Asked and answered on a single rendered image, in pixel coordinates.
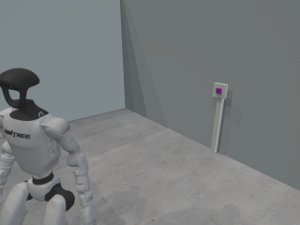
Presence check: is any humanoid robot head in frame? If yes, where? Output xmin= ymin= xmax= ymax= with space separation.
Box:
xmin=0 ymin=67 xmax=48 ymax=121

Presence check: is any left robot upper arm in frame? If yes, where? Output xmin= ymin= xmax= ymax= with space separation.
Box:
xmin=40 ymin=116 xmax=83 ymax=167

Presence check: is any right robot forearm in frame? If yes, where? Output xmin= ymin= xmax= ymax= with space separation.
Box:
xmin=0 ymin=150 xmax=16 ymax=189

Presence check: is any left robot forearm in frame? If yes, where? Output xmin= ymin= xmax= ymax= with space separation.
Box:
xmin=73 ymin=153 xmax=94 ymax=207

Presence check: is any robot left thigh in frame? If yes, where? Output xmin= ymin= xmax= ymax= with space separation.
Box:
xmin=43 ymin=187 xmax=75 ymax=225

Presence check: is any button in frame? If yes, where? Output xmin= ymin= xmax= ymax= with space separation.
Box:
xmin=216 ymin=88 xmax=222 ymax=94

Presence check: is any right robot upper arm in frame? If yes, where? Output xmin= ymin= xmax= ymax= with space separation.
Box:
xmin=0 ymin=108 xmax=16 ymax=156

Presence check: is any left robot hand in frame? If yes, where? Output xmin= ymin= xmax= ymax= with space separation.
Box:
xmin=79 ymin=202 xmax=99 ymax=225

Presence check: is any panel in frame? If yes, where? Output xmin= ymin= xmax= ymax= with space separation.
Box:
xmin=210 ymin=82 xmax=228 ymax=154

